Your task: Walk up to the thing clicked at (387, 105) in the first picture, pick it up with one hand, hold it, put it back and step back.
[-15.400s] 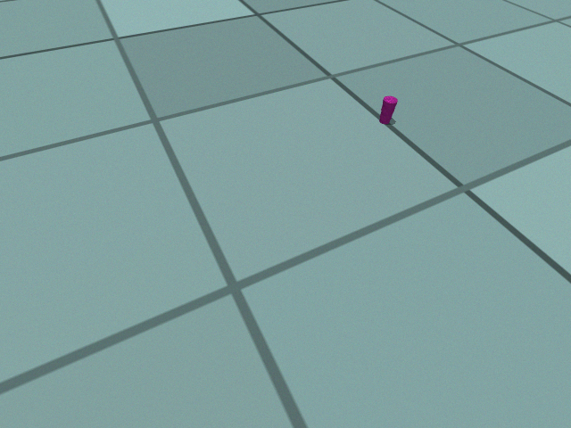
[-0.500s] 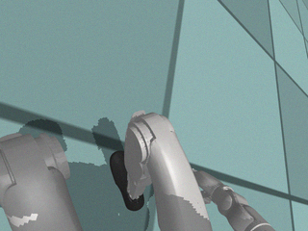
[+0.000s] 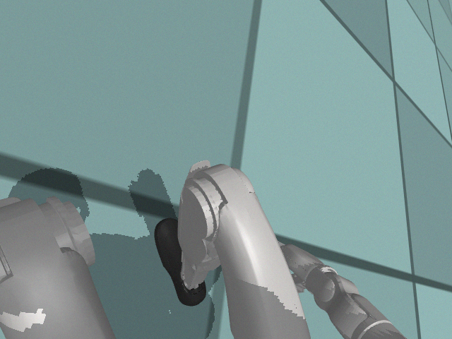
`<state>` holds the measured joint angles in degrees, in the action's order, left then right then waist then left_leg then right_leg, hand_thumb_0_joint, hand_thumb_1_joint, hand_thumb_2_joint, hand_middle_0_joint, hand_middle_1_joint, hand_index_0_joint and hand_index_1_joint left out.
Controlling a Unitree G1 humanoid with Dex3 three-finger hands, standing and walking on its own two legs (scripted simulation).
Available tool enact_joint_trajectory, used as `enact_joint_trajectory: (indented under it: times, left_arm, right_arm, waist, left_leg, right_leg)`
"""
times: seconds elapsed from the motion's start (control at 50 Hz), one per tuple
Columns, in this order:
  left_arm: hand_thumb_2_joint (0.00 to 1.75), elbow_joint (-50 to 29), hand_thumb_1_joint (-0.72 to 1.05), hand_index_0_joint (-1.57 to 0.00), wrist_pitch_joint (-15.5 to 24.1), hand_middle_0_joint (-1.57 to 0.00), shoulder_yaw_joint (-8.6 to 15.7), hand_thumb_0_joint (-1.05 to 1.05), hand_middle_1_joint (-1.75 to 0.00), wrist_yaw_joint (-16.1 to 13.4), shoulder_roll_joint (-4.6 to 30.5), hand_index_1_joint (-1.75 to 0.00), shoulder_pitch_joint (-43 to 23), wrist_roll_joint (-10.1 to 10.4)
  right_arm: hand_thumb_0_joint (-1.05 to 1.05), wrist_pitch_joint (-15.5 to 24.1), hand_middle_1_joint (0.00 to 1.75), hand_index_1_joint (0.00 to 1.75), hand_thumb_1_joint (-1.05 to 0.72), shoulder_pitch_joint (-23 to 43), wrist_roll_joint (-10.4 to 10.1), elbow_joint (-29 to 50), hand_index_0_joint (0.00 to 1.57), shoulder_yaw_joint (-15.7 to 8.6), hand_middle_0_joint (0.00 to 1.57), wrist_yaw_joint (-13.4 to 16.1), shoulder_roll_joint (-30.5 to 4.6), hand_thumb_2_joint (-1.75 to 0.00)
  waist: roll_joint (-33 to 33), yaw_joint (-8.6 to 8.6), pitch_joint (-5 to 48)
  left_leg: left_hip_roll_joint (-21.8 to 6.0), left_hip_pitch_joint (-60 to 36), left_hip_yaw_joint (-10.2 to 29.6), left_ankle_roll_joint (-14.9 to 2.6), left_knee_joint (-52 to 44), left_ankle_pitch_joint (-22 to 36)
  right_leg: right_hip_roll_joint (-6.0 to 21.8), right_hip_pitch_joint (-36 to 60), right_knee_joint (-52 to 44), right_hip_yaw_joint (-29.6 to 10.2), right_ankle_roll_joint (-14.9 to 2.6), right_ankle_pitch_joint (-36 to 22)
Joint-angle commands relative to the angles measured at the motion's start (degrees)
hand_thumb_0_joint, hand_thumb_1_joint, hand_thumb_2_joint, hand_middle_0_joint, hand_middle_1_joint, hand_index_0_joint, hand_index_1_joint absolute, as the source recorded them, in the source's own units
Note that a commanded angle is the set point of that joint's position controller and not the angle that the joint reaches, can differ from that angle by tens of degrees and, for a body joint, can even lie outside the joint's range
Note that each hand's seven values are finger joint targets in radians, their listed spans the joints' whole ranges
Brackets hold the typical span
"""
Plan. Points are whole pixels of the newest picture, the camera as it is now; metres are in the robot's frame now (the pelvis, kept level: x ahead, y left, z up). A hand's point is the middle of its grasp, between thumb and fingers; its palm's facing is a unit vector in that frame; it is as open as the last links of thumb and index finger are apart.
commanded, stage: close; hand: left
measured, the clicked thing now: out of the picture +0.46 +0.33 -0.21
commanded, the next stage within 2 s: settle in 0.02 s
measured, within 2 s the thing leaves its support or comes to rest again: leaves its support in 0.58 s
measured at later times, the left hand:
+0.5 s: hand out of the picture +0.45 +0.33 -0.17, palm faces +0.51 -0.86 +0.00, open 10.9 cm
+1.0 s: hand out of the picture +0.41 +0.37 -0.06, palm faces +0.49 -0.87 -0.03, open 11.0 cm
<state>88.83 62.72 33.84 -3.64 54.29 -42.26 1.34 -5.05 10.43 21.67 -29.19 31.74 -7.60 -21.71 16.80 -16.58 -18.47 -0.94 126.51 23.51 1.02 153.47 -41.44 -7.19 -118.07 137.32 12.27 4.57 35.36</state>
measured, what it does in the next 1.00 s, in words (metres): stands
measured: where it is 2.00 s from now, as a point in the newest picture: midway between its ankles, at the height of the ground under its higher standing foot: (128, 311)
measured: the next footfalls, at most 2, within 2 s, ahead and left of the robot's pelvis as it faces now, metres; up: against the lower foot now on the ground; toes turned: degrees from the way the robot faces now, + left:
none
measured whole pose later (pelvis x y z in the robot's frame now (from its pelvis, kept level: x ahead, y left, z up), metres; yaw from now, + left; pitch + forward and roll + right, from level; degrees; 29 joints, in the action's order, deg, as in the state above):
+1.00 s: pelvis +0.01 -0.01 +0.03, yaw +4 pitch +22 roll -15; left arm 59.4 41.7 29.5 3.5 40.0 -36.7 5.0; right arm -6.1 -0.1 11.9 -33.8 16.9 -7.3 -18.7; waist 7.4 -10.5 -5.5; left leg -0.6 128.5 16.5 0.8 144.5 -39.6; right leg -2.6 -120.2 133.6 8.4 3.0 37.2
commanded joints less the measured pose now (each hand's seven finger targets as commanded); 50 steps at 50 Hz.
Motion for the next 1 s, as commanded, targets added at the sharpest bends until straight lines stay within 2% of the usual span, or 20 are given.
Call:
enact_joint_trajectory:
  times: [0.0,0.1,0.3,0.38,0.46,0.48,0.54,0.56,0.62,0.64,0.66,0.68,0.72,0.82,0.86,0.88,0.9,0.94,0.96,0.98]
  left_arm:
    - [0.88,-7.52,0.38,-0.89,4.19,-0.89,-0.31,0.00,-0.89,-0.80,11.49,-0.90,-12.82,-0.12]
    - [1.05,-7.59,0.41,-1.06,4.13,-1.06,-1.09,0.00,-1.09,-0.53,11.19,-1.10,-12.92,-0.58]
    - [1.26,-9.26,0.26,-1.18,3.16,-1.18,-2.74,0.00,-1.33,1.39,9.44,-1.36,-12.49,1.07]
    - [1.29,-15.63,0.21,-1.23,2.71,-1.23,0.03,0.00,-1.39,1.16,12.27,-1.41,-14.63,1.94]
    - [1.32,-20.98,0.17,-1.26,1.80,-1.26,0.33,0.00,-1.43,1.17,12.23,-1.46,-16.12,1.77]
    - [1.33,-24.30,0.17,-1.28,1.71,-1.28,1.50,0.00,-1.44,1.10,14.39,-1.47,-17.29,1.55]
    - [1.32,-28.82,0.16,-1.29,-0.12,-1.29,0.25,0.00,-1.45,1.71,11.96,-1.47,-16.35,1.39]
    - [1.33,-32.72,0.14,-1.28,-0.59,-1.28,2.03,0.00,-1.46,1.58,14.11,-1.48,-16.76,1.35]
    - [1.30,-35.54,0.11,-1.29,-3.39,-1.28,0.46,0.00,-1.44,2.17,10.13,-1.46,-15.86,1.81]
    - [1.32,-35.72,0.10,-1.29,-4.41,-1.28,-0.79,0.00,-1.46,2.44,8.70,-1.48,-16.46,1.84]
    - [1.25,-37.39,0.16,-1.29,-5.33,-1.28,-0.74,0.00,-1.44,2.49,7.87,-1.45,-17.02,2.12]
    - [1.33,-35.87,0.11,-1.28,-6.52,-1.28,-1.51,0.00,-1.45,2.82,6.00,-1.48,-13.75,2.10]
    - [1.30,-39.80,0.07,-1.30,-7.87,-1.29,-1.42,0.00,-1.45,3.33,6.31,-1.47,-15.24,2.08]
    - [1.28,-40.20,0.09,-1.32,-12.42,-1.31,-5.19,0.00,-1.47,5.92,-1.66,-1.48,-12.63,3.81]
    - [1.29,-44.40,0.10,-1.33,-13.46,-1.31,-3.55,0.00,-1.47,6.47,0.27,-1.48,-14.15,4.28]
    - [1.28,-43.36,0.11,-1.33,-14.20,-1.31,-3.96,0.00,-1.47,7.02,-1.11,-1.48,-12.94,4.68]
    - [1.28,-41.25,0.13,-1.35,-15.00,-1.32,-5.26,0.00,-1.48,7.42,-3.71,-1.48,-11.91,4.98]
    - [1.30,-45.04,0.14,-1.36,-15.61,-1.34,-2.52,0.00,-1.48,7.10,-1.19,-1.49,-13.77,5.35]
    - [1.29,-46.16,0.13,-1.36,-15.97,-1.34,-2.49,0.00,-1.49,7.16,-1.56,-1.49,-14.21,5.46]
    - [1.30,-44.72,0.16,-1.37,-16.52,-1.34,-4.38,0.00,-1.49,7.56,-4.29,-1.49,-12.73,5.26]
  right_arm:
    - [0.00,-1.08,0.30,0.30,-0.87,-1.86,0.64,0.17,0.20,-6.96,0.20,1.04,-20.88,-0.89]
    - [0.00,-1.05,0.30,0.30,-0.88,-1.74,0.85,0.07,0.20,-6.91,0.20,1.13,-20.83,-0.90]
    - [0.00,-1.37,0.30,0.30,-0.90,-2.76,0.16,-1.19,0.20,-6.71,0.20,1.28,-20.74,-0.91]
    - [0.00,-1.36,0.30,0.30,-0.90,-3.16,-0.25,-0.95,0.20,-7.37,0.20,1.32,-21.09,-0.91]
    - [0.00,-1.67,0.30,0.30,-0.90,-5.00,-0.52,-2.22,0.20,-8.35,0.20,1.12,-20.39,-0.91]
    - [0.00,-1.66,0.30,0.30,-0.90,-4.57,-0.73,-1.45,0.20,-8.84,0.20,1.11,-20.55,-0.91]
    - [0.00,-2.03,0.30,0.30,-0.90,-6.46,-1.29,-2.62,0.20,-10.30,0.20,1.03,-19.64,-0.91]
    - [0.00,-1.97,0.30,0.30,-0.90,-7.10,-1.41,-2.45,0.20,-11.30,0.20,1.13,-19.84,-0.91]
    - [0.00,-2.04,0.30,0.30,-0.90,-8.63,-2.38,-2.87,0.20,-12.88,0.20,1.08,-18.99,-0.91]
    - [0.00,-2.08,0.30,0.30,-0.90,-9.60,-2.82,-3.35,0.20,-13.33,0.20,1.04,-18.38,-0.91]
    - [0.00,-1.96,0.30,0.30,-0.92,-9.82,-3.29,-2.79,0.20,-13.96,0.20,1.09,-18.16,-0.91]
    - [0.00,-1.94,0.30,0.30,-0.89,-10.59,-3.81,-3.59,0.20,-14.55,0.20,1.04,-17.81,-0.90]
    - [0.00,-1.70,0.30,0.30,-0.90,-11.17,-4.63,-2.82,0.20,-15.87,0.20,1.06,-17.37,-0.90]
    - [0.00,-1.37,0.30,0.30,-0.90,-13.88,-7.38,-3.61,0.20,-18.56,0.20,1.05,-15.72,-0.90]
    - [0.00,-1.31,0.30,0.30,-0.89,-14.91,-8.33,-3.82,0.20,-20.01,0.20,1.19,-15.24,-0.90]
    - [0.00,-1.22,0.30,0.30,-0.90,-14.87,-8.80,-3.89,0.20,-20.37,0.20,1.20,-14.84,-0.90]
    - [0.00,-1.19,0.30,0.30,-0.90,-14.84,-9.27,-3.25,0.20,-20.56,0.20,1.09,-14.44,-0.90]
    - [0.00,-1.01,0.30,0.30,-0.89,-15.43,-10.15,-3.24,0.20,-21.63,0.20,1.34,-13.78,-0.90]
    - [0.00,-1.06,0.30,0.30,-0.89,-16.10,-10.49,-3.25,0.20,-22.15,0.20,1.43,-13.52,-0.90]
    - [0.00,-1.11,0.30,0.30,-0.89,-15.97,-10.68,-2.75,0.20,-22.49,0.20,1.41,-13.39,-0.90]
  waist:
    - [-34.21,-7.41,31.02]
    - [-35.03,-7.62,31.39]
    - [-36.46,-7.00,32.12]
    - [-38.71,-5.92,35.36]
    - [-40.70,-5.27,36.99]
    - [-41.49,-4.72,38.09]
    - [-43.58,-3.48,40.63]
    - [-45.59,-2.54,43.45]
    - [-46.21,-1.94,45.42]
    - [-45.94,-2.41,44.95]
    - [-45.64,-2.04,44.92]
    - [-44.90,-1.23,44.38]
    - [-44.31,-0.40,45.80]
    - [-39.53,0.03,44.99]
    - [-39.52,1.93,47.49]
    - [-39.46,2.62,46.91]
    - [-37.74,1.71,46.29]
    - [-36.97,3.69,48.45]
    - [-37.66,4.17,49.66]
    - [-38.27,3.84,49.55]
  left_leg:
    - [-4.55,-22.07,-4.87,0.76,-20.34,8.00]
    - [-4.75,-23.34,-4.80,0.95,-20.28,9.12]
    - [-4.89,-25.01,-4.62,1.29,-20.84,10.79]
    - [-4.75,-26.53,-4.93,1.47,-20.84,13.34]
    - [-4.62,-27.81,-5.51,1.58,-21.24,14.10]
    - [-4.48,-27.24,-5.92,1.44,-21.25,13.56]
    - [-4.36,-29.89,-6.48,1.78,-22.79,14.15]
    - [-4.51,-32.20,-6.70,2.01,-22.94,16.18]
    - [-4.22,-32.97,-7.55,2.11,-23.80,17.89]
    - [-3.99,-31.48,-8.05,1.88,-24.02,16.11]
    - [-3.79,-30.50,-8.43,1.75,-24.56,14.98]
    - [-3.59,-29.67,-8.71,1.63,-24.90,14.32]
    - [-3.39,-28.56,-9.44,1.28,-25.38,12.89]
    - [-2.65,-25.88,-10.01,0.48,-27.39,8.19]
    - [-2.34,-25.57,-10.93,0.18,-27.86,7.36]
    - [-2.14,-24.77,-11.36,0.10,-28.26,6.90]
    - [-1.92,-23.56,-11.18,-0.09,-28.95,5.23]
    - [-1.81,-23.67,-11.76,-0.26,-29.67,4.43]
    - [-1.66,-24.74,-11.95,-0.19,-30.24,4.76]
    - [-1.60,-25.44,-11.91,-0.03,-31.27,4.29]
  right_leg:
    - [-0.39,14.32,-8.28,8.96,-4.06,-9.46]
    - [-0.42,14.31,-8.20,8.83,-4.11,-10.38]
    - [-0.21,14.84,-8.37,8.80,-4.22,-11.39]
    - [-0.02,16.18,-7.96,8.49,-4.33,-13.43]
    - [0.28,15.99,-8.24,7.84,-4.50,-13.51]
    - [0.35,16.30,-8.28,7.44,-4.64,-13.25]
    - [0.95,15.63,-8.96,6.43,-4.98,-12.77]
    - [0.93,15.73,-8.70,6.06,-5.14,-13.93]
    - [1.37,14.96,-8.83,5.21,-5.50,-14.88]
    - [1.41,14.95,-9.57,4.82,-5.58,-14.09]
    - [1.52,14.58,-9.90,4.62,-5.66,-13.45]
    - [1.61,14.34,-10.24,4.61,-5.71,-13.17]
    - [1.93,13.72,-10.46,4.04,-5.87,-12.08]
    - [2.53,11.04,-12.14,3.24,-5.89,-8.65]
    - [2.74,10.92,-12.62,2.32,-6.03,-7.81]
    - [2.96,10.53,-12.47,1.96,-6.09,-7.38]
    - [3.06,9.81,-12.79,2.09,-6.07,-5.83]
    - [3.24,9.93,-13.34,1.41,-6.19,-4.84]
    - [3.44,9.50,-13.28,1.12,-6.35,-5.06]
    - [3.71,8.71,-13.30,0.99,-6.44,-4.57]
